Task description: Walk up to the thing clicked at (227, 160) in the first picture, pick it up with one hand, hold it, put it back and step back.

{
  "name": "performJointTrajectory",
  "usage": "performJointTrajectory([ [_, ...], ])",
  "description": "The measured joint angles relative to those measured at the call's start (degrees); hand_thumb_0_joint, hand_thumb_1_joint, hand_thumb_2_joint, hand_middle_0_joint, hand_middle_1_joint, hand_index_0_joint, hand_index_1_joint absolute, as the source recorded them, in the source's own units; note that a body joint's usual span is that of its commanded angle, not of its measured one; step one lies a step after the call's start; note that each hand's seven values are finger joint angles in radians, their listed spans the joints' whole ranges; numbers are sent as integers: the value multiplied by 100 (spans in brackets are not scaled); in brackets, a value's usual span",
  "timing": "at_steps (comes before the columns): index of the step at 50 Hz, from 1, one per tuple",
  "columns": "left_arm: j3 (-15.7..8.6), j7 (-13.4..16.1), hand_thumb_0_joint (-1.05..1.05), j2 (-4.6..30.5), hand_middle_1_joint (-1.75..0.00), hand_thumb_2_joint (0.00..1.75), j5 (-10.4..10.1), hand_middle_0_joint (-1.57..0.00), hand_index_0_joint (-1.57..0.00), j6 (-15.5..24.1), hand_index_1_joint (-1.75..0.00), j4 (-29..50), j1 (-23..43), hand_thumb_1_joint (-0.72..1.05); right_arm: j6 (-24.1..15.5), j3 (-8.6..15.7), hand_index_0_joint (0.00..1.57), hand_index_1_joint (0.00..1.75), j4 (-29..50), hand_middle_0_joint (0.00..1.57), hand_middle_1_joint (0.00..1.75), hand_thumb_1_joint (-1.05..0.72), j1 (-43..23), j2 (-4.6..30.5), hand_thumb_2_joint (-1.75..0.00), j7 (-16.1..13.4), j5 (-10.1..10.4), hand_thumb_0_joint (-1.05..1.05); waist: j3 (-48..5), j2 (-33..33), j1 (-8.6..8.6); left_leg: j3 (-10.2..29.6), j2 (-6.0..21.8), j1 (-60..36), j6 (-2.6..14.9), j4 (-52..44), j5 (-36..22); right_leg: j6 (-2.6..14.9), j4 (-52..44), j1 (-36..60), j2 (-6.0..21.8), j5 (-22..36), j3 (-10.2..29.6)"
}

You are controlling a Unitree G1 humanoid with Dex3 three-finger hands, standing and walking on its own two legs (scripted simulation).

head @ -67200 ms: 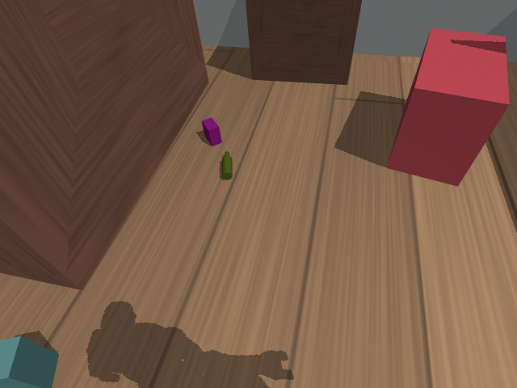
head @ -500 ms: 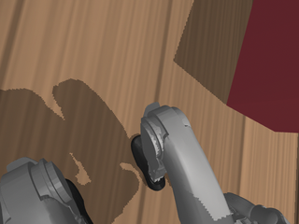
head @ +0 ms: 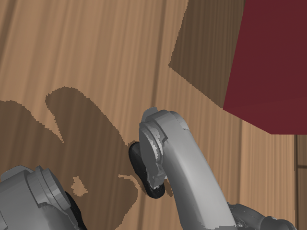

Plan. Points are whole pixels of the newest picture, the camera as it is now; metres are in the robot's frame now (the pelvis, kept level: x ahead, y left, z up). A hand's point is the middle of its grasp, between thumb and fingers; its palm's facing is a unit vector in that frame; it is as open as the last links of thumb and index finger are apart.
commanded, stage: open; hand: left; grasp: from above
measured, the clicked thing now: out of the picture +0.45 +0.32 -0.28
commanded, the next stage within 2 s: withdraw in 0.70 s
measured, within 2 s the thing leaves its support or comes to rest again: neither
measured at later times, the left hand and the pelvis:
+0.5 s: hand out of the picture +0.42 +0.31 -0.25, palm faces +0.06 -0.52 -0.85, open 12.3 cm; pelvis +0.00 +0.00 +0.00, yaw +0 degrees
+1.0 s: hand out of the picture +0.43 +0.32 -0.25, palm faces +0.07 -0.50 -0.87, open 13.6 cm; pelvis +0.00 +0.00 +0.01, yaw +0 degrees
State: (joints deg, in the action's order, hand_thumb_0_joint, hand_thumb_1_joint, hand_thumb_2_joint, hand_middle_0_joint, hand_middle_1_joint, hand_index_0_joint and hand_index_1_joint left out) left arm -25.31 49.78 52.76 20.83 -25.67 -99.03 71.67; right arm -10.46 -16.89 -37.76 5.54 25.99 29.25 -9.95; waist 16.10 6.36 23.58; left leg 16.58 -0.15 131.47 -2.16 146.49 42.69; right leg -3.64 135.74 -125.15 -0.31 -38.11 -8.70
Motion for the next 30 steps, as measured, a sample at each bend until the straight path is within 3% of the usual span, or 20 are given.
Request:
performJointTrajectory([
  [14, -19, -41, 0, 44, -72, 70, -61, -42, -40, 10, -74, 13, -12, -10, -51, -58, 19, 30, -56, 19, 30, -91, -80, -121, -91, -45, 15, 0, 33, -10, -26, 0, 32, 1, 7, -18, 11, -14, -28, -20, -20, 19, -1],
  [30, 87, -60, 0, 53, -86, 81, 62, -27, -26, 44, -88, -38, -37, -25, -71, -33, 19, 30, -61, 19, 30, -91, -115, -148, -91, -53, 12, 0, -56, -9, -63, 6, 26, -41, -1, -27, 86, -1, -36, 33, -1, -62, -14],
])
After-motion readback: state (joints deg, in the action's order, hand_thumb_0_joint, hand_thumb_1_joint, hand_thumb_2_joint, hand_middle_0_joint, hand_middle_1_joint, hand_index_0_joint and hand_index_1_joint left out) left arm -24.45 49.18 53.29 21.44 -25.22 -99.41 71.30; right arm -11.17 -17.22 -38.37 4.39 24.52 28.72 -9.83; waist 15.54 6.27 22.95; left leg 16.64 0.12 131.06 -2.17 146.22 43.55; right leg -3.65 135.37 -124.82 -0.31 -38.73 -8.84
